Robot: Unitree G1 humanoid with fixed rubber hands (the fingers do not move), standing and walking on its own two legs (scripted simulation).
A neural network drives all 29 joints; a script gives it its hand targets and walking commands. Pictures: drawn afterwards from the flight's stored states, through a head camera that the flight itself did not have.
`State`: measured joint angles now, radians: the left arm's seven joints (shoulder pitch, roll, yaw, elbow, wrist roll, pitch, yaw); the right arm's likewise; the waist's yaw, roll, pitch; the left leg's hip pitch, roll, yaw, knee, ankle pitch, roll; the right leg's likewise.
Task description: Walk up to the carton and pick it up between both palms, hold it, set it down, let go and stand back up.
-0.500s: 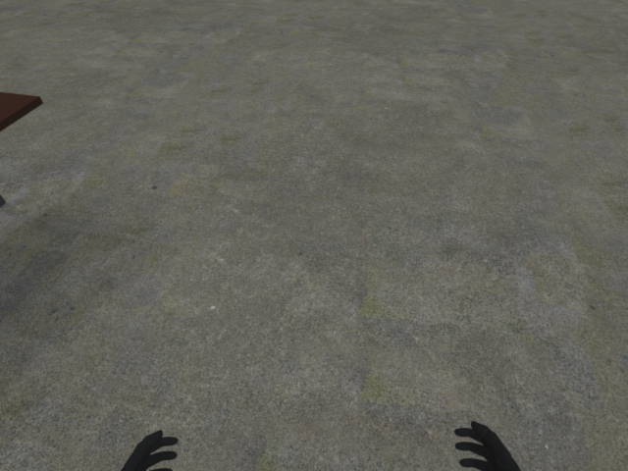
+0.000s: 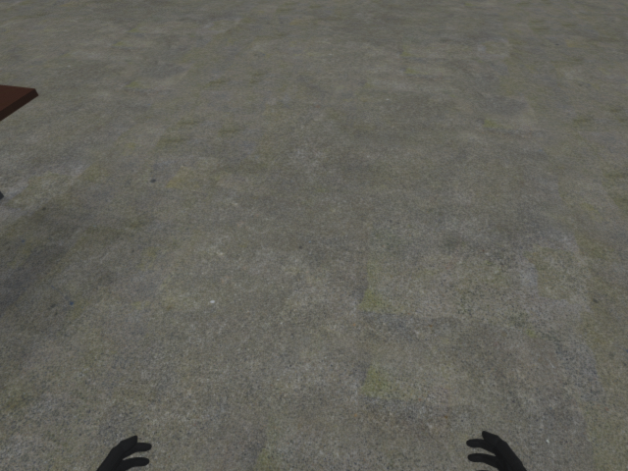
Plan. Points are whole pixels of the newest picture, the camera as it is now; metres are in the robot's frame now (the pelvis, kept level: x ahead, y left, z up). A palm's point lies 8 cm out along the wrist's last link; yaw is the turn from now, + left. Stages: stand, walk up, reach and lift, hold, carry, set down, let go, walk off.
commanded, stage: stand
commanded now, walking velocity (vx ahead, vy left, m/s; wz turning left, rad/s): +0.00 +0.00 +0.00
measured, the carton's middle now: out of the picture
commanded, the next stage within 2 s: walk up in 0.84 s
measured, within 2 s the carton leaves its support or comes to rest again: neither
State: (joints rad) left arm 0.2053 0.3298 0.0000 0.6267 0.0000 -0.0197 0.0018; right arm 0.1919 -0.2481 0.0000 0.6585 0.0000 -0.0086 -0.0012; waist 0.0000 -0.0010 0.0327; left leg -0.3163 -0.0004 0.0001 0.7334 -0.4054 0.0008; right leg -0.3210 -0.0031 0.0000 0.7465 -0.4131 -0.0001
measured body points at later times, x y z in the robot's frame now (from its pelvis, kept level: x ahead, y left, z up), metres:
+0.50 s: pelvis +0.00 +0.00 +0.00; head +0.01 +0.00 +0.45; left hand +0.15 +0.28 -0.09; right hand +0.14 -0.25 -0.10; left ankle -0.01 +0.12 -0.71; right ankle -0.01 -0.12 -0.71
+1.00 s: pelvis -0.01 +0.00 +0.00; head +0.01 +0.00 +0.45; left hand +0.13 +0.29 -0.09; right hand +0.13 -0.25 -0.11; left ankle -0.01 +0.12 -0.71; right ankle -0.01 -0.12 -0.71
